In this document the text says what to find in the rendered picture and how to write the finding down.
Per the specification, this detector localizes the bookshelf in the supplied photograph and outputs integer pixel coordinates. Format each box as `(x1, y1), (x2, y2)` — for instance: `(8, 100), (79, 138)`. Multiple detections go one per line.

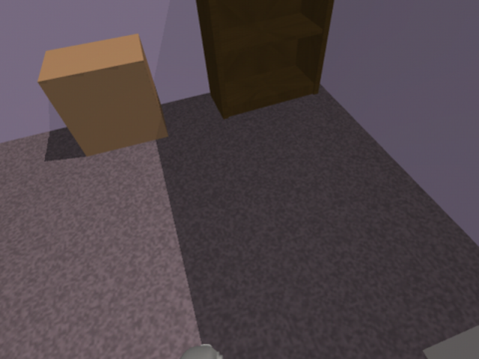
(196, 0), (334, 119)

